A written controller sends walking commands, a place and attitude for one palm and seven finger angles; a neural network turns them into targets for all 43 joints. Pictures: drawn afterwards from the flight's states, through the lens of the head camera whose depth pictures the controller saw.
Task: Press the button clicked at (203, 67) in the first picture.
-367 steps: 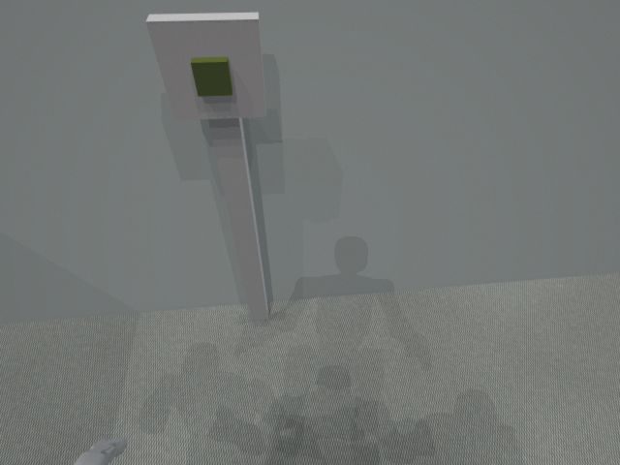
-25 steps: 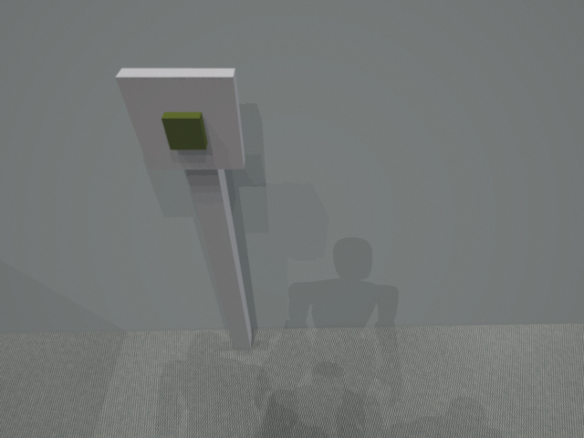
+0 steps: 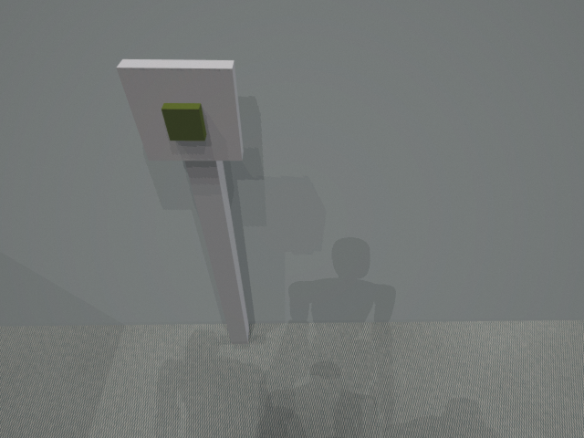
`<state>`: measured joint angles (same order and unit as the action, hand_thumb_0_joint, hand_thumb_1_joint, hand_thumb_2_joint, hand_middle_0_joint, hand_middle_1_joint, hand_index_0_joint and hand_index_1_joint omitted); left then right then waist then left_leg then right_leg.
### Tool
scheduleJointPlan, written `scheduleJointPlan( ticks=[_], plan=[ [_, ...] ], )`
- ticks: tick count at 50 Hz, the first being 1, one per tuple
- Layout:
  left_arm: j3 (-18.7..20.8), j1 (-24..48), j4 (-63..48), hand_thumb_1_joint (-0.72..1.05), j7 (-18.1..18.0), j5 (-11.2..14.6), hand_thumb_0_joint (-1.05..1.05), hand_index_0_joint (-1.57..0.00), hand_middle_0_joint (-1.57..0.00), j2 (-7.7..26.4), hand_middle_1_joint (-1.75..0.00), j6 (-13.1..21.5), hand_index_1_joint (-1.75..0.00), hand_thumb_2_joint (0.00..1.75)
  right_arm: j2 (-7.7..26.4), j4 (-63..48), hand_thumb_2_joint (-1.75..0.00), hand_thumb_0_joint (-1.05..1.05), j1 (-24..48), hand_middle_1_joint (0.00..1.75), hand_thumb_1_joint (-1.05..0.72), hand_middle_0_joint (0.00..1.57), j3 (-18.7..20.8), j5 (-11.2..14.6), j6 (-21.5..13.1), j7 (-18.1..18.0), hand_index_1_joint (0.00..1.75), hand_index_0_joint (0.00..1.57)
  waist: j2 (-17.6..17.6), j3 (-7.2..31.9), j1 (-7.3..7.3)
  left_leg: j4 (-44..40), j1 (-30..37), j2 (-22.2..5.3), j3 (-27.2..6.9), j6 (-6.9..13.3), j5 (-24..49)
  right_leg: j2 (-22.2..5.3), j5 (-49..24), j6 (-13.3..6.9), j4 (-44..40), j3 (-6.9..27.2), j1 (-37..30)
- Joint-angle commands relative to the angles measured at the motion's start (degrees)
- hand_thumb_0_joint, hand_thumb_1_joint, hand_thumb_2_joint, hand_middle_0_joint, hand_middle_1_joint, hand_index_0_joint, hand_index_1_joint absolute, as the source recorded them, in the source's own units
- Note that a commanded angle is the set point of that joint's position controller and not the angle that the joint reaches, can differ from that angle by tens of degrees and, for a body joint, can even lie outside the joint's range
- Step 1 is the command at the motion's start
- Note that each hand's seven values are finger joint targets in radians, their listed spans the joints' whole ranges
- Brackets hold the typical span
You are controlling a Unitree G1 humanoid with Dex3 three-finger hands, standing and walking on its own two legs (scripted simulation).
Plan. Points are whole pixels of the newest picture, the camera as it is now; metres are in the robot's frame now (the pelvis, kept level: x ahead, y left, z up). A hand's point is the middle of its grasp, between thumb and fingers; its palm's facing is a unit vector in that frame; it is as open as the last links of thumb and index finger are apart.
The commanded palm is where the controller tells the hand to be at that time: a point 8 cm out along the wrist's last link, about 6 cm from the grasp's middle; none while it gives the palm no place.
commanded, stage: look again from close up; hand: left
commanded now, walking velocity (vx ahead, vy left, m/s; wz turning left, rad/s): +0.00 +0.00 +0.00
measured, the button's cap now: (185, 121) +0.55 +0.21 +0.16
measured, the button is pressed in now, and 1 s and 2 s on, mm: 0 0 0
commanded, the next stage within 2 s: raise the hand and make a fist in 0.50 s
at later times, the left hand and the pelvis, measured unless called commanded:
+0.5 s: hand out of the picture +0.03 +0.19 -0.18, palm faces +0.01 -0.98 -0.19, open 7.3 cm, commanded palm none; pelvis +0.03 +0.02 +0.00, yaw +0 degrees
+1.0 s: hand (196, 392) +0.19 +0.14 -0.03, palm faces +0.05 -1.00 +0.02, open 5.5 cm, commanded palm +0.15 +0.23 -0.01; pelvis +0.03 -0.03 -0.05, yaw +2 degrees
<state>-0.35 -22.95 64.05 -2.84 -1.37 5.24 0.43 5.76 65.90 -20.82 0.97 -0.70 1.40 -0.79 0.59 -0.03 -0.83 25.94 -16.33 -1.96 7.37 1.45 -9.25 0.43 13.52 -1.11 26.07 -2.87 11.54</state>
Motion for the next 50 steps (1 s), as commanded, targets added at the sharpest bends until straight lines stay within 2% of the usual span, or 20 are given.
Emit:
scheduleJointPlan(
  ticks=[1, 4, 9, 14, 25, 29, 30, 31, 32, 33, 34, 35, 36, 38, 40, 42, 43, 46, 49, 50],
  plan=[
    [1.58, 2.03, -6.22, 0.90, -0.77, -0.17, 0.00, -0.20, -0.20, 9.78, -0.30, 1.88, -0.30, 0.90, 3.97, -6.25, -0.90, 0.00, -2.76, 0.30, -0.90, 0.20, 0.73, -0.73, -0.82, 0.93, 0.30, 0.20, -4.53, -5.60, -3.30, 12.30, 1.71, -0.58, -4.42, -1.41, -10.20, -12.14, 24.66, -4.52, -14.10, 13.33, 17.37],
    [1.67, 2.59, -6.55, 0.90, -0.47, 0.50, 0.00, -0.20, -0.20, 9.13, -0.30, 2.60, -0.30, 0.90, 3.39, -6.27, -0.90, 0.00, -6.26, 0.30, -0.90, 0.20, -0.11, -0.51, -2.04, 0.83, 0.30, 0.20, 1.98, 0.77, -3.28, 4.94, 5.01, -0.87, -6.11, -0.87, -5.25, -8.41, 12.69, -4.56, -4.86, 7.79, 11.82],
    [1.01, -2.25, -4.91, 0.90, 0.10, -0.01, 0.00, -0.20, -0.20, 5.12, -0.30, 0.65, -0.30, 0.90, 7.70, -8.48, -0.90, 0.00, -0.28, 0.30, -0.90, 0.20, 0.34, -0.70, -2.27, -0.05, 0.30, 0.20, 7.33, -7.17, 1.40, -11.06, -9.66, -6.94, -17.50, 2.90, -24.47, -1.90, 9.69, -1.71, 3.50, 1.30, 5.00],
    [0.65, -1.75, -4.86, 0.90, 0.37, 0.12, 0.00, -0.20, -0.20, 5.64, -0.30, 1.21, -0.30, 0.90, 7.63, -8.27, -0.90, 0.00, 0.34, 0.30, -0.90, 0.20, 0.16, -0.40, -2.63, -0.06, 0.30, 0.20, -1.93, -7.14, 1.53, -9.01, -6.21, -5.05, -13.77, 2.31, -16.49, -4.17, 5.22, -1.82, -1.13, 4.20, 4.25],
    [0.59, 0.15, -4.39, 0.90, 0.30, 0.51, 0.00, -0.20, -0.20, 8.22, -0.30, 1.63, -0.30, 0.90, 8.78, -6.09, -0.90, 0.00, 1.38, 0.30, -0.90, 0.20, -0.47, -0.07, -3.62, -0.33, 0.30, 0.20, -0.17, -0.41, 0.72, -4.04, 5.22, -4.37, -9.16, 1.85, 4.89, -6.08, -5.96, -0.97, -2.82, 5.40, 0.94],
    [0.44, 0.58, -3.59, 0.90, 0.33, 0.51, 0.00, -0.20, -0.20, 8.24, -0.30, 1.39, -0.30, 0.90, 8.96, -5.26, -0.90, 0.00, 2.22, 0.30, -0.90, 0.20, -0.61, 0.04, -3.39, -0.46, 0.30, 0.20, 0.54, -2.07, 0.58, -3.95, 5.46, -4.39, -8.91, 1.68, 5.10, -6.06, -5.67, -0.83, -3.52, 5.29, 1.29],
    [0.25, -1.79, -2.57, 0.90, -1.55, -0.19, 0.00, -0.20, -0.20, 9.73, -0.30, 1.44, -0.30, 0.90, 11.10, -9.40, -0.90, 0.00, 6.74, 0.30, -0.90, 0.20, -0.33, 0.61, -3.08, -0.12, 0.30, 0.20, -4.58, -6.87, 2.25, 3.81, 0.69, -5.63, -8.53, -0.02, 2.76, -7.41, -6.25, -0.31, -6.46, 7.20, 4.65],
    [7.56, 39.77, -94.74, 0.90, -2.05, 11.31, 0.00, -0.23, -0.23, 22.77, -0.33, 13.12, -0.33, 0.90, 19.87, -30.47, -0.90, 0.00, 4.62, 0.30, -0.90, 0.20, 1.86, 3.39, -11.11, -2.42, 0.30, 0.20, 8.65, 22.56, -6.63, -0.70, 18.32, 0.77, -8.63, -0.38, 7.56, -1.58, -10.38, -1.15, 1.27, -0.06, 3.61],
    [7.40, 15.66, -83.27, 0.90, -4.77, 7.23, 0.00, -0.25, -0.25, 19.11, -0.36, 10.21, -0.36, 0.90, 14.13, -25.89, -0.90, 0.00, 9.08, 0.30, -0.90, 0.20, -0.84, 3.24, -16.85, -4.01, 0.30, 0.20, 18.03, 22.54, 0.69, -3.70, 22.54, -2.78, -10.83, -2.13, 10.55, -0.75, -1.39, -1.73, 7.26, -0.59, 5.32],
    [3.85, 12.85, -78.01, 0.90, -7.76, 7.76, 0.00, -0.28, -0.28, 14.76, -0.39, 7.25, -0.39, 0.90, 14.04, -21.93, -0.90, 0.00, 9.39, 0.30, -0.90, 0.20, 0.11, 3.06, -18.46, -4.38, 0.30, 0.20, 15.68, 18.26, -1.18, -5.68, 15.56, -3.03, -11.83, -4.24, 4.51, -0.77, 3.78, -1.04, 8.73, -1.20, 7.62],
    [-2.96, -6.27, -63.94, 0.90, -7.74, 8.11, 0.00, -0.31, -0.31, 1.79, -0.42, 1.29, -0.42, 0.90, 11.69, -21.47, -0.90, 0.00, 7.71, 0.30, -0.90, 0.20, 0.08, 3.79, -18.41, -3.39, 0.30, 0.20, 12.98, 8.91, -0.95, -6.85, 11.22, -2.90, -12.94, -3.07, 0.53, -1.04, 5.88, -0.71, 9.35, -1.35, 11.94],
    [-4.45, 0.36, -76.25, 0.90, -6.78, 10.89, 0.00, -0.34, -0.34, 1.14, -0.45, 1.76, -0.45, 0.90, 13.10, -26.41, -0.90, 0.00, 7.85, 0.30, -0.90, 0.20, 0.46, 4.17, -19.06, -3.09, 0.30, 0.20, 11.67, 3.59, -1.03, -5.81, 6.82, -2.39, -13.38, -2.52, -2.02, -1.58, 4.97, -0.53, 8.13, -1.98, 10.74],
    [-2.99, -0.03, -78.53, 0.90, -6.11, 10.16, 0.00, -0.36, -0.36, 3.65, -0.48, 4.00, -0.48, 0.90, 14.56, -27.57, -0.90, 0.00, 9.22, 0.30, -0.90, 0.20, 1.18, 3.66, -20.09, -3.23, 0.30, 0.20, 9.82, 3.69, -1.41, -2.94, 5.64, -1.82, -12.41, -1.76, -3.89, -1.40, 3.45, -0.66, 5.31, -1.90, 11.02],
    [-1.01, -7.77, -71.88, 0.90, -4.14, 9.77, 0.00, -0.42, -0.42, 3.23, -0.54, 8.05, -0.54, 0.90, 15.16, -30.04, -0.90, 0.00, 9.50, 0.30, -0.90, 0.20, 1.97, 2.40, -20.54, -2.82, 0.30, 0.20, -1.41, 1.93, -1.71, 3.04, 0.57, -0.07, -11.34, -1.01, -1.34, -0.48, 1.68, -0.45, 3.52, -3.04, 12.72],
    [0.34, -17.60, -61.12, 0.90, 0.97, 10.47, 0.00, -0.47, -0.47, 0.02, -0.60, 12.93, -0.60, 0.90, 15.10, -31.86, -0.90, 0.00, 10.73, 0.30, -0.90, 0.20, 3.41, 1.46, -18.90, -1.59, 0.30, 0.20, -18.00, 0.82, 0.58, 9.58, -6.07, -0.15, -10.32, -1.38, 4.01, 0.85, -0.52, 0.26, 8.69, -5.27, 17.74],
    [4.20, -25.39, -58.98, 0.90, 8.54, 12.90, 0.00, -0.53, -0.53, 1.06, -0.66, 20.20, -0.66, 0.90, 15.02, -34.04, -0.90, 0.00, 13.51, 0.30, -0.90, 0.20, 4.87, 1.27, -17.17, -0.35, 0.30, 0.20, -23.15, 2.64, 3.42, 13.76, -12.56, 0.74, -8.46, -1.93, 4.61, 0.77, -6.09, 0.46, 13.63, -4.88, 18.94],
    [8.64, -27.62, -57.55, 0.90, 12.11, 13.43, 0.00, -0.56, -0.56, 4.99, -0.69, 23.33, -0.69, 0.90, 14.95, -35.06, -0.90, 0.00, 14.16, 0.30, -0.90, 0.20, 5.56, 1.80, -16.46, 0.50, 0.30, 0.20, -19.17, 3.82, 5.16, 15.12, -13.87, 1.35, -7.46, -2.39, 5.50, 0.23, -10.12, 0.05, 15.33, -3.60, 17.43],
    [14.51, -23.57, -62.09, 0.90, 19.12, 14.91, 0.00, -0.64, -0.64, 11.35, -0.78, 26.95, -0.78, 0.90, 14.86, -40.71, -0.90, 0.00, 17.23, 0.30, -0.90, 0.20, 5.66, 2.08, -15.00, 0.66, 0.30, 0.20, -6.34, 9.58, 5.64, 19.38, -15.11, 2.75, -4.91, -1.75, 4.94, -1.10, -14.57, -0.07, 19.33, -1.23, 16.07],
    [17.94, -11.90, -81.69, 0.90, 17.09, 15.85, 0.00, -0.72, -0.72, 16.77, -0.87, 27.27, -0.87, 0.90, 13.38, -44.65, -0.90, 0.00, 17.27, 0.30, -0.90, 0.20, 4.71, 1.70, -13.08, -0.57, 0.30, 0.20, 7.70, 16.91, 5.19, 20.82, -12.84, 3.04, -3.97, -0.65, 3.24, -1.16, -10.09, -0.18, 19.52, 1.76, 15.28],
    [19.68, -10.48, -83.19, 0.90, 15.52, 16.36, 0.00, -0.75, -0.75, 16.97, -0.90, 28.27, -0.90, 0.90, 12.04, -44.06, -0.90, 0.00, 15.36, 0.30, -0.90, 0.20, 4.61, 1.73, -12.72, -1.06, 0.30, 0.20, 8.49, 18.35, 4.27, 21.93, -11.50, 2.51, -4.50, -0.25, 3.48, -0.96, -9.72, 0.06, 19.13, 2.63, 16.09]
  ],
)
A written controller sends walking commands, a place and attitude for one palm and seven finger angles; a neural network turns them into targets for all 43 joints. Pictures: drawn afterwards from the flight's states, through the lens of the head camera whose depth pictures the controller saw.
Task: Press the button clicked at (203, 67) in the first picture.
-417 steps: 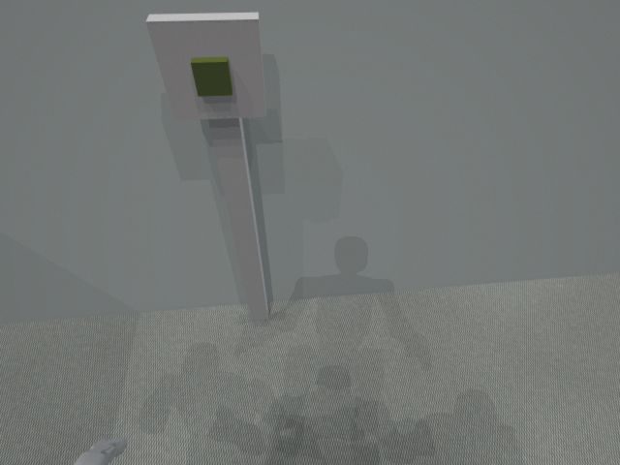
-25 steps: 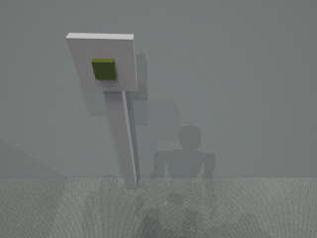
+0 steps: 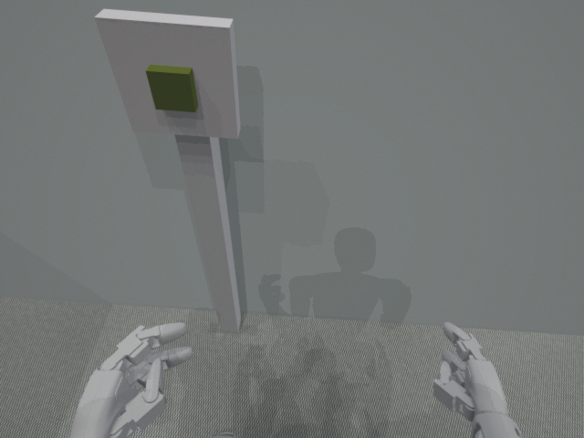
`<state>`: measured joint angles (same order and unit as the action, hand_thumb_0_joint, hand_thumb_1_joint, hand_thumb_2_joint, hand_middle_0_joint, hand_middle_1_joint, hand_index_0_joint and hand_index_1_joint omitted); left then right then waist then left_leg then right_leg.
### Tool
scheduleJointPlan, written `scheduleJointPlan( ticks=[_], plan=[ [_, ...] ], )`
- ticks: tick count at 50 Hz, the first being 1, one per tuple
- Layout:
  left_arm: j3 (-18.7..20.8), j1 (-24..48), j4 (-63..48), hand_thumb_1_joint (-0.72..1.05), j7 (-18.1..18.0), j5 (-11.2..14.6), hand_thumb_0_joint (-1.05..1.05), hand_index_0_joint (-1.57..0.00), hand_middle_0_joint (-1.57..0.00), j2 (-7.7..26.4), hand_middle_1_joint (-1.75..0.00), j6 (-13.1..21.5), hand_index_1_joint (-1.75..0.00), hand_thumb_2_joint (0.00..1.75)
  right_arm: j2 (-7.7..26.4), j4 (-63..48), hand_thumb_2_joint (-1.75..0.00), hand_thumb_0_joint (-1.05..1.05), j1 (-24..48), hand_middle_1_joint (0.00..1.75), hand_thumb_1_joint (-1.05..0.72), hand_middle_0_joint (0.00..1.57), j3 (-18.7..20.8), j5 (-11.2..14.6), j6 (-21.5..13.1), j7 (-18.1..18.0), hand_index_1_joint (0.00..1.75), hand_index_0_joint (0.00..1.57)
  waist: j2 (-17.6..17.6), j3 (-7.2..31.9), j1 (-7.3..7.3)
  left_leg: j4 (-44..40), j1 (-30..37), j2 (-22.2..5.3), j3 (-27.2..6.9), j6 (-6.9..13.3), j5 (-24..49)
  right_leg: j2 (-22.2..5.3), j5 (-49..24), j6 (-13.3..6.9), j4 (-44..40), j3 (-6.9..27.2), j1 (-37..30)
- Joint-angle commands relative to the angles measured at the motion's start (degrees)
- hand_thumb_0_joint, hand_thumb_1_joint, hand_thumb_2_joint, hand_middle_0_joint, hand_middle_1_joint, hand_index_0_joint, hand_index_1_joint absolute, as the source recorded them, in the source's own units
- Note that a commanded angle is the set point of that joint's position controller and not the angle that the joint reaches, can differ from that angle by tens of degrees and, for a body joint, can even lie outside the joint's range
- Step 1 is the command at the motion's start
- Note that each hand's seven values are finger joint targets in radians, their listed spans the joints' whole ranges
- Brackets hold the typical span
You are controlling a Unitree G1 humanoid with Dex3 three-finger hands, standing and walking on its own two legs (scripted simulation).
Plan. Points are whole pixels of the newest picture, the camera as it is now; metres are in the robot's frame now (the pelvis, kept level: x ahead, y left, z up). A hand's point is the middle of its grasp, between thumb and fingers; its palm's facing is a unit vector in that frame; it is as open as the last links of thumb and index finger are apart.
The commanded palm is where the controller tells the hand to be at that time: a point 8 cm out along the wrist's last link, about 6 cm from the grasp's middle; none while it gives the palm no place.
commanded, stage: raise the hand and make a fist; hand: left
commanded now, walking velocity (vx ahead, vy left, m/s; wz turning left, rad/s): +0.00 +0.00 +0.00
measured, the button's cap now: (174, 87) +0.53 +0.22 +0.21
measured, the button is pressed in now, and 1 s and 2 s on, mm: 0 0 0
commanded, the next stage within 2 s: aim a knuckle at the button in 1.60 s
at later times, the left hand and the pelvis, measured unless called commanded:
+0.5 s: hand (129, 335) +0.21 +0.19 +0.10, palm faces +0.10 -0.99 -0.08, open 3.1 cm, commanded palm +0.17 +0.24 +0.11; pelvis +0.00 -0.02 +0.01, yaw -3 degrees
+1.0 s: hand (80, 278) +0.24 +0.24 +0.16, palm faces +0.02 -1.00 -0.06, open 3.1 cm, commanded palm +0.21 +0.29 +0.18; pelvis +0.01 +0.04 +0.03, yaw -2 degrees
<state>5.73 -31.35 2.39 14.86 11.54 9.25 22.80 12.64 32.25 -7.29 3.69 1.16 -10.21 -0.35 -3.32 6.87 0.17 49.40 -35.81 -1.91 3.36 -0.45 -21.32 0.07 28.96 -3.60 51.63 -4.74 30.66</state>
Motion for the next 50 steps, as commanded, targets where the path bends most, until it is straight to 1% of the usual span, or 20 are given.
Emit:
scheduleJointPlan(
  ticks=[1, 2, 3, 4, 6, 8, 10, 14, 16, 18, 21, 23, 26, 29, 33, 37, 40, 43, 46, 50],
  plan=[
    [12.68, 1.74, -26.70, 0.90, -3.57, 3.99, 0.00, -0.78, -0.78, 11.99, -0.93, 8.14, -0.93, 0.90, 4.62, -10.35, -0.90, 0.00, 0.88, 0.30, -0.90, 0.20, 1.49, -0.20, -1.30, -1.87, 0.30, 0.20, 14.81, 11.70, 2.17, -0.21, 8.73, 2.24, -1.14, 1.95, 15.55, -0.59, -24.87, 2.73, -6.78, 5.56, -1.62],
    [12.70, 4.98, -30.21, 0.90, -4.70, 4.49, 0.00, -0.81, -0.81, 12.43, -0.96, 10.50, -0.96, 0.90, 4.40, -9.61, -0.90, 0.00, -0.63, 0.30, -0.90, 0.20, 1.26, -0.29, -1.53, -2.25, 0.30, 0.20, 15.09, 12.54, 0.71, 1.05, 9.00, 1.89, -1.94, 2.15, 14.98, -0.48, -23.74, 2.94, -7.03, 6.20, -0.16],
    [10.08, 9.47, -33.62, 0.90, -4.84, 4.76, 0.00, -0.83, -0.83, 11.31, -0.99, 12.78, -0.99, 0.90, 4.72, -8.74, -0.90, 0.00, -1.79, 0.30, -0.90, 0.20, 0.86, -0.46, -1.82, -2.54, 0.30, 0.20, 13.43, 11.27, -1.54, 2.44, 8.06, 1.67, -2.87, 2.36, 13.31, -0.20, -21.71, 3.35, -7.46, 6.98, 2.50],
    [9.14, 9.84, -31.94, 0.90, -4.40, 4.95, 0.00, -0.86, -0.86, 10.81, -1.02, 14.27, -1.02, 0.90, 5.02, -7.71, -0.90, 0.00, -1.79, 0.30, -0.90, 0.20, 0.85, -0.30, -2.29, -2.92, 0.30, 0.20, 12.39, 9.65, -2.59, 3.48, 6.97, 1.39, -3.49, 2.44, 11.12, -0.23, -18.35, 3.42, -8.48, 7.98, 5.01],
    [5.00, 12.63, -28.23, 0.90, -0.98, 6.03, 0.00, -0.92, -0.92, 9.03, -1.08, 16.51, -1.08, 0.90, 6.24, -6.42, -0.90, 0.00, -1.69, 0.30, -0.90, 0.20, -0.01, 0.19, -4.30, -3.39, 0.30, 0.20, 10.11, 4.67, -5.27, 5.62, 4.43, 1.08, -4.37, 2.65, 6.89, -0.94, -13.14, 4.18, -10.87, 10.14, 8.16],
    [1.91, 14.19, -21.92, 0.90, 4.09, 7.12, 0.00, -0.97, -0.97, 8.39, -1.14, 15.18, -1.14, 0.90, 7.45, -5.70, -0.90, 0.00, -1.17, 0.30, -0.90, 0.20, -0.82, 0.93, -5.79, -3.80, 0.30, 0.20, 4.38, 0.39, -7.00, 6.68, 1.82, 0.63, -5.41, 3.06, 3.61, -1.91, -8.77, 6.25, -14.34, 12.95, 8.62],
    [3.98, 12.01, -13.34, 0.90, 8.06, 7.32, 0.00, -1.02, -1.02, 11.66, -1.20, 8.51, -1.20, 0.90, 8.66, -5.74, -0.90, 0.00, -1.08, 0.30, -0.90, 0.20, -0.94, 1.82, -5.74, -4.50, 0.30, 0.20, 0.57, -1.33, -5.36, 5.54, -1.13, 1.03, -5.37, 3.02, 0.59, -3.16, -4.12, 7.86, -18.27, 16.09, 6.32],
    [13.54, 7.87, -7.43, 0.90, 9.52, 8.74, 0.00, -1.13, -1.13, 18.48, -1.32, -7.42, -1.32, 0.90, 8.56, -8.68, -0.90, 0.00, 1.65, 0.30, -0.90, 0.20, -1.89, 3.09, -4.02, -5.48, 0.30, 0.20, -0.50, 3.72, 0.92, 0.24, -0.64, 1.65, -6.34, 2.77, 2.27, -6.64, -7.29, 9.39, -19.70, 18.46, -5.19],
    [19.08, 5.56, -12.69, 0.90, 6.34, 10.44, 0.00, -1.19, -1.19, 19.88, -1.38, -10.78, -1.38, 0.90, 6.90, -9.70, -0.90, 0.00, 2.64, 0.30, -0.90, 0.20, -1.94, 2.45, -3.09, -5.68, 0.30, 0.20, -0.85, 7.80, 3.42, -1.53, 2.17, 1.40, -6.44, 2.30, 5.80, -7.43, -15.83, 10.04, -18.49, 17.47, -10.56],
    [22.11, 4.70, -18.30, 0.90, 1.87, 12.16, 0.00, -1.24, -1.24, 18.40, -1.44, -9.96, -1.44, 0.90, 5.24, -9.67, -0.90, 0.00, 2.50, 0.30, -0.90, 0.20, -1.94, 2.04, -2.88, -5.44, 0.30, 0.20, -1.52, 8.97, 4.34, -3.19, 4.35, 1.11, -6.47, 1.90, 8.65, -6.31, -22.92, 10.34, -17.23, 14.86, -12.80],
    [20.36, 5.00, -23.05, 0.90, -2.11, 11.30, 0.00, -1.30, -1.30, 15.02, -1.50, -5.06, -1.50, 0.90, 4.97, -7.98, -0.90, 0.00, -0.72, 0.30, -0.90, 0.20, -1.50, 1.77, -4.40, -4.48, 0.30, 0.20, -0.18, 6.53, 2.72, -4.93, 6.16, 1.41, -5.50, 1.77, 11.77, -4.28, -31.57, 9.39, -15.71, 11.53, -11.37],
    [16.57, 5.93, -23.49, 0.90, -1.89, 9.83, 0.00, -1.30, -1.30, 13.32, -1.50, -2.32, -1.50, 0.90, 5.67, -7.24, -0.90, 0.00, -1.48, 0.30, -0.90, 0.20, -1.33, 1.73, -5.66, -4.04, 0.30, 0.20, -0.65, 4.30, 1.56, -4.33, 6.15, 1.61, -5.56, 2.03, 12.02, -4.40, -33.79, 10.27, -15.84, 12.63, -10.45],
    [12.79, 5.75, -19.91, 0.90, 0.51, 8.94, 0.00, -1.30, -1.30, 11.72, -1.50, -1.62, -1.50, 0.90, 6.89, -5.80, -0.90, 0.00, -2.52, 0.30, -0.90, 0.20, -1.05, 2.38, -7.40, -4.18, 0.30, 0.20, 1.75, 2.57, 0.00, -5.33, 8.38, 1.69, -5.22, 2.35, 9.62, -4.23, -26.94, 10.47, -18.36, 12.62, -7.00],
    [12.71, 6.22, -18.61, 0.90, 2.54, 9.40, 0.00, -1.30, -1.30, 13.04, -1.50, -4.65, -1.50, 0.90, 8.03, -5.82, -0.90, 0.00, -2.15, 0.30, -0.90, 0.20, -0.64, 2.99, -8.63, -5.22, 0.30, 0.20, -0.84, 2.31, 0.24, -6.62, 9.79, 1.76, -5.22, 2.71, 8.54, -4.09, -20.97, 10.11, -20.73, 12.72, -6.96],
    [15.60, 11.94, -27.26, 0.90, 0.02, 8.80, 0.00, -1.30, -1.30, 17.22, -1.50, -6.70, -1.50, 0.90, 7.59, -6.03, -0.90, 0.00, -1.51, 0.30, -0.90, 0.20, -1.29, 2.60, -9.77, -6.17, 0.30, 0.20, 4.53, 4.09, 1.55, -10.08, 14.73, 1.82, -5.01, 3.05, 10.88, -2.64, -19.16, 6.86, -20.62, 8.63, -8.77],
    [15.26, 13.25, -31.44, 0.90, -4.00, 8.05, 0.00, -1.30, -1.30, 15.43, -1.50, -6.62, -1.50, 0.90, 6.91, -6.08, -0.90, 0.00, -1.74, 0.30, -0.90, 0.20, -2.08, 2.08, -10.94, -5.55, 0.30, 0.20, 7.33, 4.55, 1.79, -13.01, 19.50, 1.75, -4.73, 3.00, 14.13, -0.11, -21.46, 3.98, -18.42, 2.55, -8.11],
    [13.53, 13.79, -28.90, 0.90, -3.90, 8.04, 0.00, -1.30, -1.30, 13.63, -1.50, -9.60, -1.50, 0.90, 7.43, -5.94, -0.90, 0.00, -1.62, 0.30, -0.90, 0.20, -2.46, 2.21, -10.97, -4.84, 0.30, 0.20, 6.95, 3.62, 1.64, -14.17, 21.10, 1.43, -5.28, 2.66, 16.27, 0.67, -23.52, 3.49, -18.22, 0.98, -8.65],
    [11.05, 14.65, -26.22, 0.90, -2.28, 7.76, 0.00, -1.30, -1.30, 12.32, -1.50, -15.74, -1.50, 0.90, 7.91, -6.57, -0.90, 0.00, -0.89, 0.30, -0.90, 0.20, -3.06, 2.58, -10.39, -4.77, 0.30, 0.20, 6.84, 1.56, 1.97, -16.00, 21.40, 1.24, -6.18, 2.43, 15.34, 0.93, -22.04, 3.14, -19.46, 0.44, -9.28],
    [11.53, 19.31, -28.28, 0.90, -1.61, 7.28, 0.00, -1.30, -1.30, 14.91, -1.50, -21.74, -1.50, 0.90, 8.31, -7.67, -0.90, 0.00, -0.56, 0.30, -0.90, 0.20, -3.83, 2.69, -9.15, -5.27, 0.30, 0.20, 5.99, 0.96, 2.06, -17.81, 22.01, 1.13, -7.11, 2.29, 14.39, 0.83, -20.80, 3.17, -20.63, 0.23, -10.11],
    [14.28, 26.66, -34.80, 0.90, -3.01, 6.40, 0.00, -1.30, -1.30, 18.09, -1.50, -24.60, -1.50, 0.90, 7.62, -8.29, -0.90, 0.00, 1.00, 0.30, -0.90, 0.20, -4.73, 2.30, -8.23, -5.39, 0.30, 0.20, 8.02, 3.87, 2.41, -19.20, 25.87, 0.81, -8.07, 2.01, 16.33, 0.97, -20.04, 2.66, -21.10, -0.13, -11.63]
  ],
)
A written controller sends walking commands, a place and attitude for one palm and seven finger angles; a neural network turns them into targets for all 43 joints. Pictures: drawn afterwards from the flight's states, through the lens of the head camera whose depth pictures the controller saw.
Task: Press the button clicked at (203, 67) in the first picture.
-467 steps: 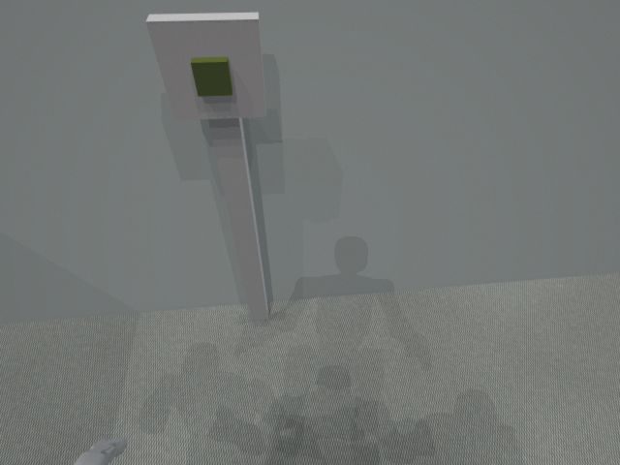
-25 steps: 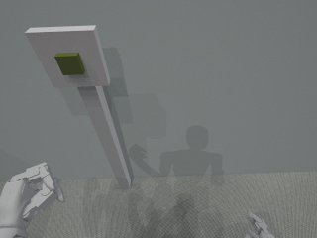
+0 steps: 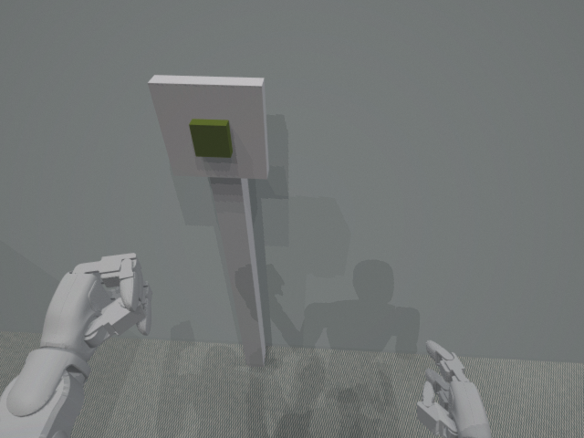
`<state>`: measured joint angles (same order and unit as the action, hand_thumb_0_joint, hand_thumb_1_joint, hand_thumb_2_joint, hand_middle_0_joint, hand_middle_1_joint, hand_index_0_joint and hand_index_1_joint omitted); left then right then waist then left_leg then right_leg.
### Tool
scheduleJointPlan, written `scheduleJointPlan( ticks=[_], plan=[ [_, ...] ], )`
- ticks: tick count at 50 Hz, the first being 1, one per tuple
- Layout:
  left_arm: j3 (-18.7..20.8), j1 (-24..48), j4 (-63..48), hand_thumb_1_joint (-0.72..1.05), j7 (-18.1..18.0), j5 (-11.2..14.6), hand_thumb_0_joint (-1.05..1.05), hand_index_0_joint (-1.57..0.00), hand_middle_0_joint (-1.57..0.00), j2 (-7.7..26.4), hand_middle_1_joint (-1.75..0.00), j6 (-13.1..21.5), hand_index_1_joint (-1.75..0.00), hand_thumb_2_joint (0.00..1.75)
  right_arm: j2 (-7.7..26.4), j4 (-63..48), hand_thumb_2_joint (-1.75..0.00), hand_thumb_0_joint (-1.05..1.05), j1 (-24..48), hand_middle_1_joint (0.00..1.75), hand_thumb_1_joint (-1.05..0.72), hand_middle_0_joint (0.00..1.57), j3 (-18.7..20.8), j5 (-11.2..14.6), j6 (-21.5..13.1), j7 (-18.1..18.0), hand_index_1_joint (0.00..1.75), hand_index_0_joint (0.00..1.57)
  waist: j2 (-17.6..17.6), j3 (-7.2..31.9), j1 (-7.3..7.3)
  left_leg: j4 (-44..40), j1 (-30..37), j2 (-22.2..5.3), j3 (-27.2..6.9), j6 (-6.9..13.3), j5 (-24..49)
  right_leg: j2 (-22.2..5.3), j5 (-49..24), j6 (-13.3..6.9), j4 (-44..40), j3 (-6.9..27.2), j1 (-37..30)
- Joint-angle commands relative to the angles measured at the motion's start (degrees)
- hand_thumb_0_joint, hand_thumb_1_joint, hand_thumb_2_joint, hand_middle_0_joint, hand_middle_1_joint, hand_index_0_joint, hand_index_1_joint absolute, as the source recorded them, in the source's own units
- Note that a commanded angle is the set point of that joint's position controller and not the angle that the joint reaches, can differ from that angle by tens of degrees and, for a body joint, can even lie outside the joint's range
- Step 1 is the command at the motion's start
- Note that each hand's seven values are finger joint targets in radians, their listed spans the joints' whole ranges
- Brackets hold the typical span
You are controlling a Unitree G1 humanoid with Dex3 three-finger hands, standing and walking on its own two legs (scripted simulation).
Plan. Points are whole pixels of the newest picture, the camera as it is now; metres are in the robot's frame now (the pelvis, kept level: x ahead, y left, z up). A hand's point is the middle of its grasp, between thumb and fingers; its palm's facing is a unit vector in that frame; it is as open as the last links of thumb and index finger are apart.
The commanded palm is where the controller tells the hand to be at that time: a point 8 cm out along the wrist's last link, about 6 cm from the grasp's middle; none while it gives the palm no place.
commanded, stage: raise the hand and make a fist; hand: left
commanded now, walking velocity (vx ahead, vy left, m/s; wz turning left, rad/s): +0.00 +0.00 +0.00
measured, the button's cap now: (212, 137) +0.51 +0.19 +0.18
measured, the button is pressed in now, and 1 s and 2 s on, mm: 0 0 0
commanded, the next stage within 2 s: aim a knuckle at the button in 0.60 s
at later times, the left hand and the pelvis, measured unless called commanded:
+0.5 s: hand (126, 291) +0.22 +0.21 +0.17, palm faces +0.09 -0.99 -0.07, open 3.1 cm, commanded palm +0.18 +0.25 +0.18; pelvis -0.02 -0.01 +0.01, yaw +0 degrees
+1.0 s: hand (170, 253) +0.27 +0.18 +0.17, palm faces +0.10 -0.99 -0.07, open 3.1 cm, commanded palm +0.24 +0.23 +0.17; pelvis -0.01 -0.05 +0.01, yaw +1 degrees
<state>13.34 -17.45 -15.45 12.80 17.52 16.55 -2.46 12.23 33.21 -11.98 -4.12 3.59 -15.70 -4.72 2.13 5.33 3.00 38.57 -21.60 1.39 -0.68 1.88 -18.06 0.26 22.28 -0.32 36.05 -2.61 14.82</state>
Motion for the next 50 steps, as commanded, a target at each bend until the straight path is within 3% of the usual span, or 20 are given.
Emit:
scheduleJointPlan(
  ticks=[1, 5, 7, 8, 10, 14, 15, 18, 22, 25, 28, 30, 31, 33, 36, 39, 42, 43, 46, 50],
  plan=[
    [6.85, 14.47, -18.37, 0.90, -1.42, 0.22, 0.00, -1.30, -1.30, 10.96, -1.50, 0.73, -1.50, 0.90, 7.77, -9.19, -0.90, 0.00, 5.86, 0.30, -0.90, 0.20, 2.77, -0.24, -2.65, -0.98, 0.30, 0.20, 3.10, 5.37, -0.58, -8.66, 12.41, -2.56, -4.34, -0.58, 13.72, 0.81, -13.26, -0.75, -5.58, -2.48, 4.11],
    [7.89, 17.69, -17.46, 0.90, -2.03, 0.95, 0.00, -1.30, -1.30, 11.04, -1.50, -0.06, -1.50, 0.90, 7.45, -8.10, -0.90, 0.00, 6.63, 0.30, -0.90, 0.20, 2.05, -0.34, -2.38, -0.93, 0.30, 0.20, 4.02, 5.55, -0.59, -10.02, 13.91, -2.68, -4.83, -1.12, 12.93, 1.03, -12.22, -0.97, -6.76, -2.67, 3.07],
    [7.43, 18.96, -15.37, 0.90, -1.34, 1.25, 0.00, -1.30, -1.30, 10.78, -1.50, -2.01, -1.50, 0.90, 7.74, -7.60, -0.90, 0.00, 7.21, 0.30, -0.90, 0.20, 2.00, -0.07, -2.00, -1.02, 0.30, 0.20, 5.02, 4.62, -0.66, -10.77, 14.33, -2.73, -5.23, -1.43, 11.93, 0.96, -11.97, -1.00, -7.41, -2.57, 3.11],
    [6.85, 18.88, -13.15, 0.90, -0.86, 1.29, 0.00, -1.30, -1.30, 10.23, -1.50, -3.61, -1.50, 0.90, 7.89, -7.40, -0.90, 0.00, 7.40, 0.30, -0.90, 0.20, 1.88, 0.11, -1.71, -1.07, 0.30, 0.20, 3.45, 3.46, -0.42, -11.27, 13.46, -2.67, -5.38, -1.31, 10.74, 1.10, -11.58, -1.06, -8.07, -2.48, 2.53],
    [6.46, 21.32, -12.80, 0.90, -0.29, 0.99, 0.00, -1.30, -1.30, 10.97, -1.50, -6.61, -1.50, 0.90, 8.07, -7.65, -0.90, 0.00, 8.11, 0.30, -0.90, 0.20, 1.80, 0.47, -1.03, -1.25, 0.30, 0.20, 5.45, 2.66, -0.31, -12.45, 13.47, -2.52, -5.57, -1.58, 9.19, 0.75, -11.02, -1.10, -8.55, -2.37, 2.19],
    [6.68, 16.33, -10.23, 0.90, 0.49, 1.57, 0.00, -1.30, -1.30, 9.70, -1.50, -11.75, -1.50, 0.90, 8.18, -8.57, -0.90, 0.00, 8.78, 0.30, -0.90, 0.20, 1.90, 0.82, 0.41, -1.21, 0.30, 0.20, -0.96, 2.19, 0.14, -13.02, 12.62, -2.14, -5.18, -1.11, 8.83, 0.81, -11.25, -0.83, -9.82, -2.53, 1.12],
    [7.17, 16.43, -11.91, 0.90, 0.39, 1.52, 0.00, -1.30, -1.30, 10.21, -1.50, -11.96, -1.50, 0.90, 8.13, -9.06, -0.90, 0.00, 9.25, 0.30, -0.90, 0.20, 2.00, 0.77, 0.72, -1.16, 0.30, 0.20, -0.06, 2.81, 0.24, -12.94, 13.27, -2.04, -4.87, -1.05, 9.00, 0.77, -11.26, -0.82, -9.81, -2.38, 1.13],
    [9.47, 17.82, -15.83, 0.90, -0.99, 1.57, 0.00, -1.30, -1.30, 12.22, -1.50, -10.54, -1.50, 0.90, 7.84, -9.47, -0.90, 0.00, 9.94, 0.30, -0.90, 0.20, 1.85, 0.31, 0.84, -1.04, 0.30, 0.20, -0.57, 3.85, 0.42, -12.70, 13.77, -1.87, -4.48, -0.68, 8.57, 1.03, -10.37, -0.77, -10.16, -2.15, 1.04],
    [9.48, 20.02, -20.03, 0.90, -3.26, 0.68, 0.00, -1.30, -1.30, 12.31, -1.50, -5.57, -1.50, 0.90, 7.14, -9.05, -0.90, 0.00, 9.05, 0.30, -0.90, 0.20, 1.88, -0.04, -0.09, -0.81, 0.30, 0.20, 5.41, 4.34, -0.15, -12.91, 15.57, -1.83, -3.92, -1.01, 7.50, 0.93, -8.76, -1.00, -10.07, -1.83, 1.96],
    [7.86, 19.59, -17.60, 0.90, -3.72, 0.18, 0.00, -1.30, -1.30, 10.93, -1.50, -4.24, -1.50, 0.90, 7.36, -8.00, -0.90, 0.00, 8.44, 0.30, -0.90, 0.20, 1.98, -0.01, -0.53, -0.86, 0.30, 0.20, 5.30, 2.08, -0.70, -12.81, 14.43, -1.81, -3.49, -0.81, 5.90, 0.92, -7.77, -0.88, -10.84, -1.54, 2.29],
    [6.36, 17.63, -12.36, 0.90, -2.62, 0.49, 0.00, -1.30, -1.30, 9.60, -1.50, -5.49, -1.50, 0.90, 7.82, -7.39, -0.90, 0.00, 8.55, 0.30, -0.90, 0.20, 2.23, 0.39, -0.64, -1.19, 0.30, 0.20, 1.83, -1.06, -0.89, -12.83, 12.53, -1.60, -3.19, -0.30, 3.25, 0.82, -6.02, -0.59, -12.62, -0.80, 2.49],
    [6.67, 17.77, -10.79, 0.90, -1.76, 0.90, 0.00, -1.30, -1.30, 10.40, -1.50, -6.74, -1.50, 0.90, 8.04, -7.50, -0.90, 0.00, 8.80, 0.30, -0.90, 0.20, 2.24, 0.53, -0.59, -1.56, 0.30, 0.20, 0.35, -1.77, -0.78, -12.74, 12.00, -1.27, -2.79, -0.11, 2.72, 0.47, -5.07, -0.25, -13.33, -0.38, 2.46],
    [6.40, 17.99, -11.13, 0.90, -1.39, 0.85, 0.00, -1.30, -1.30, 10.58, -1.50, -7.18, -1.50, 0.90, 7.98, -7.71, -0.90, 0.00, 9.19, 0.30, -0.90, 0.20, 2.27, 0.66, -0.50, -1.71, 0.30, 0.20, 1.41, -1.58, -0.67, -12.41, 12.22, -1.06, -2.37, 0.02, 2.64, 0.37, -4.63, -0.19, -13.63, 0.07, 2.68],
    [7.57, 17.78, -10.10, 0.90, -0.94, 1.49, 0.00, -1.30, -1.30, 11.37, -1.50, -7.71, -1.50, 0.90, 8.01, -7.77, -0.90, 0.00, 9.56, 0.30, -0.90, 0.20, 2.24, 0.54, -0.70, -1.93, 0.30, 0.20, -2.05, -1.99, -0.47, -11.70, 11.32, -0.96, -2.32, 0.36, 2.91, 0.18, -3.95, 0.20, -14.72, 0.89, 2.52],
    [8.40, 21.20, -12.91, 0.90, -1.07, 1.49, 0.00, -1.30, -1.30, 12.56, -1.50, -6.16, -1.50, 0.90, 7.71, -7.85, -0.90, 0.00, 9.91, 0.30, -0.90, 0.20, 2.18, 0.45, -1.26, -2.04, 0.30, 0.20, -0.31, 0.31, -0.69, -10.73, 12.67, -0.67, -1.57, 0.45, 4.14, -0.32, -3.67, 0.51, -14.79, 1.78, 2.42],
    [10.48, 27.93, -9.22, 0.90, -2.07, 1.52, 0.00, -1.30, -1.30, 15.03, -1.50, -3.83, -1.50, 0.90, 7.76, -6.09, -0.90, 0.00, 9.42, 0.30, -0.90, 0.20, 2.22, 0.34, -1.58, -2.35, 0.30, 0.20, -0.98, -1.08, -1.52, -9.70, 11.69, -0.72, -1.41, 0.37, 3.64, -0.71, -1.63, 0.86, -15.85, 3.51, 2.88],
    [9.32, 30.86, -3.35, 0.90, -1.95, 1.24, 0.00, -1.30, -1.30, 14.01, -1.50, -2.42, -1.50, 0.90, 7.66, -5.16, -0.90, 0.00, 9.01, 0.30, -0.90, 0.20, 2.26, 0.40, -1.82, -2.54, 0.30, 0.20, 0.04, -1.09, -1.91, -8.98, 11.42, -0.53, -1.12, 0.32, 3.54, -1.27, -1.23, 1.15, -15.97, 4.92, 2.97],
    [8.78, 32.17, -1.19, 0.90, -1.62, 1.22, 0.00, -1.30, -1.30, 13.99, -1.50, -2.43, -1.50, 0.90, 7.95, -4.70, -0.90, 0.00, 8.73, 0.30, -0.90, 0.20, 2.30, 0.54, -1.67, -2.59, 0.30, 0.20, -1.77, -1.62, -2.38, -8.34, 10.37, -0.66, -1.20, 0.34, 3.78, -1.53, -1.79, 1.50, -16.40, 5.91, 2.77],
    [7.21, 35.01, 3.17, 0.90, -0.27, 0.59, 0.00, -1.30, -1.30, 13.84, -1.50, -3.08, -1.50, 0.90, 8.19, -5.00, -0.90, 0.00, 8.88, 0.30, -0.90, 0.20, 2.38, 0.78, -1.24, -2.73, 0.30, 0.20, 0.45, -0.40, -2.22, -8.20, 10.57, -0.34, -1.10, 0.37, 5.45, -2.13, -6.67, 1.62, -15.25, 6.28, 1.76],
    [8.77, 34.93, 5.59, 0.90, 1.38, 0.53, 0.00, -1.30, -1.30, 15.04, -1.50, -3.71, -1.50, 0.90, 8.64, -5.97, -0.90, 0.00, 7.97, 0.30, -0.90, 0.20, 2.89, 0.84, -0.48, -2.24, 0.30, 0.20, -2.25, 5.67, -1.22, -7.36, 10.61, -0.17, -1.04, 0.48, 11.15, -2.78, -21.14, 2.88, -11.99, 5.93, -2.68]
  ],
)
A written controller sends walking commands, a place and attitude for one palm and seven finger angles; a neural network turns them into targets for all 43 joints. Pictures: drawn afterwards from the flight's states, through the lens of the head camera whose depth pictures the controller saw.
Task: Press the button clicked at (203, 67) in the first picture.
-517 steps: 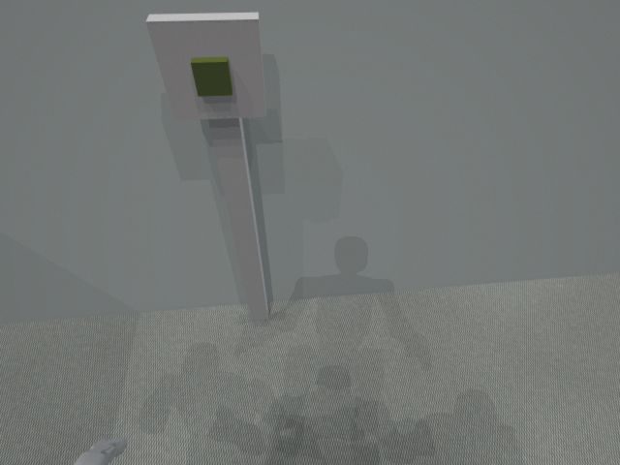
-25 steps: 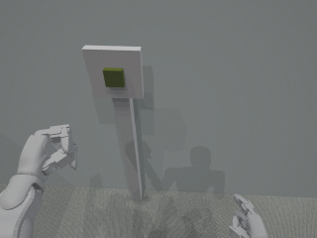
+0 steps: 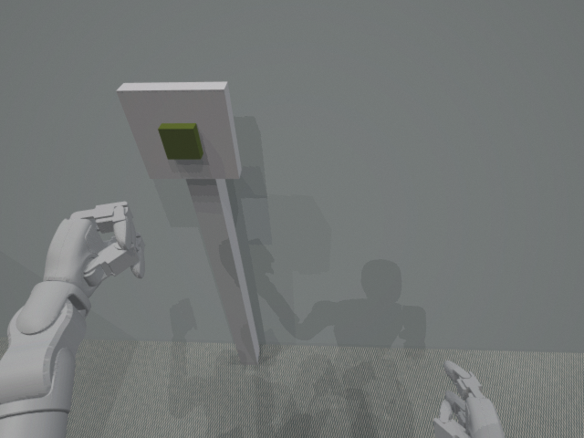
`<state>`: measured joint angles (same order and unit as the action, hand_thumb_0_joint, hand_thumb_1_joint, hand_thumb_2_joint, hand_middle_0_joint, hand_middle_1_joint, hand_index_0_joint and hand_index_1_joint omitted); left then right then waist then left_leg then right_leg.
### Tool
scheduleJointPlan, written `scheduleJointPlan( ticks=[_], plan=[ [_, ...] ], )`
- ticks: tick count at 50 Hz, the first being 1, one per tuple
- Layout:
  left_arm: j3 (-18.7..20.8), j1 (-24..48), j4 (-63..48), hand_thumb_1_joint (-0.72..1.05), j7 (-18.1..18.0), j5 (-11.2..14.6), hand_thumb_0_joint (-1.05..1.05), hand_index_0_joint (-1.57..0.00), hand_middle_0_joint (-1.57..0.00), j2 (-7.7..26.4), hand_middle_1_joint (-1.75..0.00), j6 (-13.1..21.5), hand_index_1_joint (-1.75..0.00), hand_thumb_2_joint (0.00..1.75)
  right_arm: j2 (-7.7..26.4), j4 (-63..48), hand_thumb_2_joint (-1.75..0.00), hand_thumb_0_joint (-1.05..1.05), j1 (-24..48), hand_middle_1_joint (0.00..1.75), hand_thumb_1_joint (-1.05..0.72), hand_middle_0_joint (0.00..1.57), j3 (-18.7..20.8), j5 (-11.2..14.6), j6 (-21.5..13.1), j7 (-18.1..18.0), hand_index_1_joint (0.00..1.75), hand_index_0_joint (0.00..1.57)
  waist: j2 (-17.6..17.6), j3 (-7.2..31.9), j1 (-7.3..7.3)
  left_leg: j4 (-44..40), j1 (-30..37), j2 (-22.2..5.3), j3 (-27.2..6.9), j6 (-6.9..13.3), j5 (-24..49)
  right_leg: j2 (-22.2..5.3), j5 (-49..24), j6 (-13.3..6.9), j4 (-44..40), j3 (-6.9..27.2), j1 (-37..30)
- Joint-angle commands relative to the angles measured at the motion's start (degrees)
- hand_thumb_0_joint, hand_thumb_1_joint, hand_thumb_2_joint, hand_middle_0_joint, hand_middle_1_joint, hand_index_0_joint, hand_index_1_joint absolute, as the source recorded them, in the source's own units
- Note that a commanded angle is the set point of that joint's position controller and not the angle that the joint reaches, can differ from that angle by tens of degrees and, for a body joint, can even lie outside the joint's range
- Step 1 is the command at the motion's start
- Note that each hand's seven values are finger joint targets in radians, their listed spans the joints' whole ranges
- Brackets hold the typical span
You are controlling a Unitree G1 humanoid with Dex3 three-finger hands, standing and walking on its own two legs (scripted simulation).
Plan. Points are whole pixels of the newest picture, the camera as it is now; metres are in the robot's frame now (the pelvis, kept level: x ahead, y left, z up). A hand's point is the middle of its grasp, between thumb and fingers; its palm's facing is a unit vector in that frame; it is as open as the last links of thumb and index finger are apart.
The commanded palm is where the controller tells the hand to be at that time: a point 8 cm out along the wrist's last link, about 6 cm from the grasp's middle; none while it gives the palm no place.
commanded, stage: aim a knuckle at the button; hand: left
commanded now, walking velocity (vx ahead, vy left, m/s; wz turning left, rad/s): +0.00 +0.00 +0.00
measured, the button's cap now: (182, 140) +0.52 +0.23 +0.17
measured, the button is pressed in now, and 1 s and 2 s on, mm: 0 0 0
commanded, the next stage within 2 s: press the button with the knuckle in 1.60 s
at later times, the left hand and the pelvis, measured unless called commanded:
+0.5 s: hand (169, 223) +0.35 +0.20 +0.15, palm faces +0.01 -1.00 -0.01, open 3.1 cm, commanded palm +0.33 +0.26 +0.15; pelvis +0.02 +0.02 +0.00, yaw -1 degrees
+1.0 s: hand (202, 185) +0.43 +0.18 +0.15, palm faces +0.04 -1.00 -0.01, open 3.1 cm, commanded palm +0.40 +0.24 +0.14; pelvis +0.00 +0.03 +0.00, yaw -2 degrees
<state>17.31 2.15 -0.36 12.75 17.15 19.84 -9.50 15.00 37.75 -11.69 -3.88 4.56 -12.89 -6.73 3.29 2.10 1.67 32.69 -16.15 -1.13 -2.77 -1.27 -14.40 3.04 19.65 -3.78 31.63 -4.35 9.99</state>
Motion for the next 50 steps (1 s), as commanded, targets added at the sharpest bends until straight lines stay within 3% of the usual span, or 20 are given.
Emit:
scheduleJointPlan(
  ticks=[1, 5, 9, 14, 16, 17, 19, 23, 24, 27, 29, 31, 32, 33, 36, 40, 44, 45, 49, 50],
  plan=[
    [5.30, 14.71, -9.57, 0.90, 1.55, 0.94, 0.00, -1.30, -1.30, 11.74, -1.50, 3.49, -1.50, 0.90, 5.81, -10.87, -0.90, 0.00, 7.72, 0.30, -0.90, 0.20, 2.70, -0.17, -3.17, -0.01, 0.30, 0.20, -2.83, 9.95, 0.51, -1.33, 5.48, 2.47, 1.18, 3.63, 8.98, -5.58, -21.90, 6.42, -6.71, 7.23, 1.48],
    [9.64, 13.67, -9.75, 0.90, 0.40, 1.10, 0.00, -1.30, -1.30, 14.11, -1.50, 5.68, -1.50, 0.90, 5.70, -11.41, -0.90, 0.00, 6.82, 0.30, -0.90, 0.20, 3.14, -0.53, -2.53, 0.78, 0.30, 0.20, -6.29, 13.59, 1.48, -1.26, 5.60, 2.46, 1.78, 3.71, 12.95, -5.58, -31.97, 7.02, -4.25, 6.11, -1.50],
    [10.24, 14.84, -8.43, 0.90, -0.63, 0.53, 0.00, -1.30, -1.30, 14.06, -1.50, 6.87, -1.50, 0.90, 5.71, -11.17, -0.90, 0.00, 6.04, 0.30, -0.90, 0.20, 3.52, -0.59, -1.57, 1.23, 0.30, 0.20, -4.40, 12.38, 1.06, -0.91, 5.92, 2.42, 2.63, 3.68, 14.77, -5.52, -36.69, 7.06, -3.36, 5.56, -0.65],
    [3.43, 19.47, -7.99, 0.90, 0.61, -0.11, 0.00, -1.30, -1.30, 9.19, -1.50, 6.16, -1.50, 0.90, 5.97, -11.19, -0.90, 0.00, 5.50, 0.30, -0.90, 0.20, 3.93, -0.06, -0.75, 0.99, 0.30, 0.20, -1.16, 11.05, -0.95, -0.83, 8.67, 2.22, 2.83, 3.93, 15.79, -4.00, -31.36, 5.41, -3.70, 3.71, 3.40],
    [0.28, 23.19, -9.49, 0.90, 0.66, -0.35, 0.00, -1.30, -1.30, 7.15, -1.50, 6.33, -1.50, 0.90, 5.86, -11.04, -0.90, 0.00, 5.25, 0.30, -0.90, 0.20, 4.09, -0.10, -0.80, 0.68, 0.30, 0.20, 1.80, 11.34, -1.84, -0.88, 11.07, 2.00, 2.33, 3.93, 16.61, -3.23, -27.41, 4.16, -3.80, 2.91, 5.32],
    [-0.96, 23.85, -9.80, 0.90, 0.41, -0.37, 0.00, -1.30, -1.30, 6.04, -1.50, 6.50, -1.50, 0.90, 5.85, -11.08, -0.90, 0.00, 5.23, 0.30, -0.90, 0.20, 4.05, -0.27, -0.90, 0.61, 0.30, 0.20, 1.63, 11.48, -2.01, -0.92, 11.64, 1.90, 1.96, 3.96, 16.61, -3.06, -26.00, 3.86, -3.87, 2.59, 6.02],
    [-1.87, 25.72, -7.87, 0.90, -0.60, -0.75, 0.00, -1.30, -1.30, 5.45, -1.50, 6.66, -1.50, 0.90, 6.19, -10.32, -0.90, 0.00, 4.59, 0.30, -0.90, 0.20, 4.14, -0.36, -0.59, 0.38, 0.30, 0.20, -2.43, 11.24, -2.50, -1.25, 11.23, 1.54, 1.29, 3.98, 16.05, -2.76, -24.06, 3.71, -3.93, 2.20, 6.61],
    [0.87, 30.62, -3.03, 0.90, -4.10, -2.17, 0.00, -1.30, -1.30, 8.74, -1.50, 6.69, -1.50, 0.90, 6.49, -9.04, -0.90, 0.00, 4.26, 0.30, -0.90, 0.20, 3.89, -0.84, 0.83, 0.15, 0.30, 0.20, -4.25, 11.48, -2.01, -2.17, 10.13, 1.40, 0.67, 3.83, 13.15, -2.65, -18.61, 3.34, -4.36, 2.25, 7.06],
    [-0.46, 33.34, -2.79, 0.90, -4.86, -2.69, 0.00, -1.30, -1.30, 7.48, -1.50, 6.71, -1.50, 0.90, 6.24, -9.07, -0.90, 0.00, 4.53, 0.30, -0.90, 0.20, 3.67, -0.82, 1.21, 0.30, 0.30, 0.20, -3.28, 12.02, -2.47, -2.46, 10.46, 1.45, 0.73, 3.73, 13.09, -2.87, -18.30, 3.24, -4.17, 2.29, 7.05],
    [0.25, 35.88, 0.65, 0.90, -7.37, -4.21, 0.00, -1.30, -1.30, 8.08, -1.50, 6.42, -1.50, 0.90, 5.83, -9.02, -0.90, 0.00, 4.50, 0.30, -0.90, 0.20, 3.41, -1.02, 2.56, 0.71, 0.30, 0.20, 0.54, 13.43, -1.84, -2.70, 10.78, 1.28, 0.60, 3.09, 13.85, -2.93, -17.81, 2.62, -3.59, 2.24, 6.49],
    [-1.93, 38.30, 1.62, 0.90, -8.07, -4.95, 0.00, -1.30, -1.30, 6.12, -1.50, 6.82, -1.50, 0.90, 5.81, -9.25, -0.90, 0.00, 4.16, 0.30, -0.90, 0.20, 3.41, -1.15, 3.25, 1.17, 0.30, 0.20, 0.04, 14.63, -2.11, -2.59, 11.35, 1.00, 0.31, 3.06, 15.13, -2.83, -18.36, 2.38, -3.33, 2.08, 6.15],
    [-1.53, 38.15, 4.47, 0.90, -8.41, -5.02, 0.00, -1.30, -1.30, 6.28, -1.50, 6.97, -1.50, 0.90, 5.92, -9.29, -0.90, 0.00, 3.76, 0.30, -0.90, 0.20, 3.58, -1.15, 3.82, 1.43, 0.30, 0.20, -0.28, 15.12, -1.94, -2.36, 11.13, 0.99, 0.45, 3.00, 15.08, -2.66, -18.66, 2.38, -3.44, 2.23, 6.03],
    [-3.13, 40.62, 5.44, 0.90, -8.27, -5.07, 0.00, -1.30, -1.30, 5.14, -1.50, 7.16, -1.50, 0.90, 5.98, -9.06, -0.90, 0.00, 3.49, 0.30, -0.90, 0.20, 3.49, -1.07, 4.22, 1.45, 0.30, 0.20, -0.01, 14.73, -2.72, -2.40, 10.98, 1.01, 0.54, 2.99, 14.31, -2.65, -18.12, 2.42, -3.65, 2.27, 6.62],
    [-3.39, 41.69, 8.22, 0.90, -8.20, -5.04, 0.00, -1.30, -1.30, 4.79, -1.50, 7.25, -1.50, 0.90, 6.11, -8.57, -0.90, 0.00, 2.80, 0.30, -0.90, 0.20, 3.57, -1.12, 4.60, 1.46, 0.30, 0.20, -2.71, 13.32, -3.15, -2.38, 9.73, 0.83, 0.25, 3.14, 13.17, -2.48, -17.15, 2.44, -4.03, 2.09, 7.03],
    [-2.72, 45.19, 12.73, 0.90, -8.18, -5.07, 0.00, -1.30, -1.30, 5.69, -1.50, 7.69, -1.50, 0.90, 6.61, -8.28, -0.90, 0.00, 2.00, 0.30, -0.90, 0.20, 3.87, -0.94, 5.53, 1.37, 0.30, 0.20, -4.34, 12.11, -3.51, -2.71, 8.36, 0.86, 0.36, 3.21, 11.12, -2.37, -15.56, 2.59, -4.30, 2.24, 8.23],
    [-3.79, 52.92, 16.62, 0.90, -9.00, -6.32, 0.00, -1.30, -1.30, 5.85, -1.50, 9.51, -1.50, 0.90, 6.66, -7.46, -0.90, 0.00, 0.58, 0.30, -0.90, 0.20, 4.06, -0.94, 6.44, 1.50, 0.30, 0.20, -1.43, 12.28, -4.39, -2.64, 8.09, 0.88, 0.24, 3.15, 8.72, -2.32, -12.26, 2.37, -4.32, 2.58, 10.25],
    [-2.36, 58.58, 19.40, 0.90, -10.32, -7.18, 0.00, -1.30, -1.30, 8.01, -1.50, 13.26, -1.50, 0.90, 6.95, -6.45, -0.90, 0.00, -1.55, 0.30, -0.90, 0.20, 4.57, -1.34, 6.70, 1.80, 0.30, 0.20, -0.42, 15.97, -4.75, -1.75, 9.38, 0.71, 0.11, 3.18, 9.86, -2.04, -12.53, 2.19, -3.72, 2.99, 10.41],
    [-3.67, 60.45, 19.71, 0.90, -10.39, -7.33, 0.00, -1.30, -1.30, 6.73, -1.50, 14.31, -1.50, 0.90, 6.89, -6.26, -0.90, 0.00, -2.10, 0.30, -0.90, 0.20, 4.62, -1.43, 6.63, 1.95, 0.30, 0.20, 0.24, 16.94, -5.12, -1.61, 9.92, 0.74, -0.08, 3.05, 10.35, -2.00, -12.78, 2.15, -3.29, 2.85, 10.63],
    [-1.14, 55.27, 23.83, 0.90, -10.49, -7.34, 0.00, -1.30, -1.30, 8.07, -1.50, 16.17, -1.50, 0.90, 7.21, -6.38, -0.90, 0.00, -3.27, 0.30, -0.90, 0.20, 5.20, -1.55, 6.68, 2.65, 0.30, 0.20, -1.33, 19.53, -3.68, -1.21, 9.44, 0.74, 0.53, 3.12, 12.39, -1.80, -15.65, 2.17, -2.75, 2.90, 8.22],
    [1.47, 53.29, 24.98, 0.90, -10.50, -7.17, 0.00, -1.30, -1.30, 10.65, -1.50, 16.11, -1.50, 0.90, 7.50, -6.37, -0.90, 0.00, -3.78, 0.30, -0.90, 0.20, 5.42, -1.64, 6.88, 2.68, 0.30, 0.20, -2.76, 19.78, -2.99, -1.08, 8.04, 0.94, 1.11, 3.35, 13.07, -1.80, -17.68, 2.28, -2.73, 3.26, 6.46]
  ],
)
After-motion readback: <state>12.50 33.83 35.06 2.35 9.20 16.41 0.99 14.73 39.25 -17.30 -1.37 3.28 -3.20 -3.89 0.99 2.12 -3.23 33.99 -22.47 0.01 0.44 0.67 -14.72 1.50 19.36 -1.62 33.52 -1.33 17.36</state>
